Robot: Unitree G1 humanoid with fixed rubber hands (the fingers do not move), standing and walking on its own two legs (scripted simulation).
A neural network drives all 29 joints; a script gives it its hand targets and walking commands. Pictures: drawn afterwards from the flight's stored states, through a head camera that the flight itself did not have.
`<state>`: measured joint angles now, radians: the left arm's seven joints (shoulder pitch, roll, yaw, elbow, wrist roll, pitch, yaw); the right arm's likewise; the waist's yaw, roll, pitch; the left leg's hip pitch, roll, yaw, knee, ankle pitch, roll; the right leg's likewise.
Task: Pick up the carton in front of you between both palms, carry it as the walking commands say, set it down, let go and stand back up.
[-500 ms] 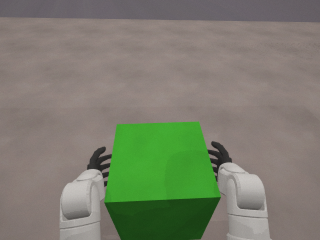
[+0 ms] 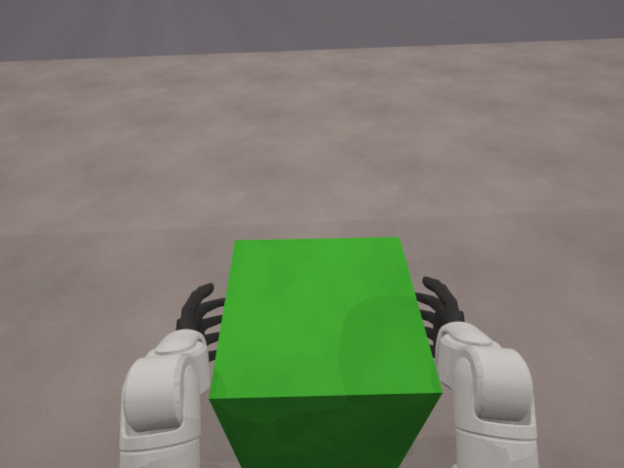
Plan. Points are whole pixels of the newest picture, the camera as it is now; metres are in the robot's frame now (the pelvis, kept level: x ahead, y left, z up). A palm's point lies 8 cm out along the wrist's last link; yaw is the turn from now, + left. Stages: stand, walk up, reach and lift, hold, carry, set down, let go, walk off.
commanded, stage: carry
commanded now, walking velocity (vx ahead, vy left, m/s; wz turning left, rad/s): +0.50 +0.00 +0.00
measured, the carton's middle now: (319, 358) +0.28 -0.01 +0.03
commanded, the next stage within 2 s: none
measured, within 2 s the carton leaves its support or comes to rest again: neither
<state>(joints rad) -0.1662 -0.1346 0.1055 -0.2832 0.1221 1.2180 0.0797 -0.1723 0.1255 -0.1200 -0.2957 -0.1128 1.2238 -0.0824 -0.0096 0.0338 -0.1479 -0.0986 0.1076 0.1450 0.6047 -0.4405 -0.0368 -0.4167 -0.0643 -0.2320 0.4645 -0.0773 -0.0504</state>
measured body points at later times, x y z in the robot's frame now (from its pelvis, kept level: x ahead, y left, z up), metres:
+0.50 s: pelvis +0.26 +0.03 +0.00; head +0.26 +0.04 +0.45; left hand +0.54 +0.18 +0.06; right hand +0.54 -0.13 +0.08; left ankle +0.36 +0.11 -0.73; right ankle +0.12 -0.09 -0.69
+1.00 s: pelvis +0.37 +0.00 +0.01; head +0.34 +0.01 +0.46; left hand +0.65 +0.15 +0.09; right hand +0.64 -0.15 +0.09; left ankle +0.36 +0.11 -0.73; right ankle +0.32 -0.10 -0.73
